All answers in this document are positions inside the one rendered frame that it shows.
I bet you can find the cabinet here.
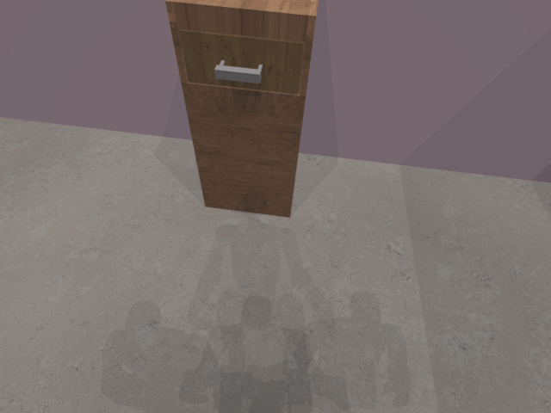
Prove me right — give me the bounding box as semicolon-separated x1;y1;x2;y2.
165;0;318;218

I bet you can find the drawer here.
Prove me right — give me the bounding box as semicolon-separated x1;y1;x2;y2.
179;29;306;94

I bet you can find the handle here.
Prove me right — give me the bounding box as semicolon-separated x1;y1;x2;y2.
214;60;263;83

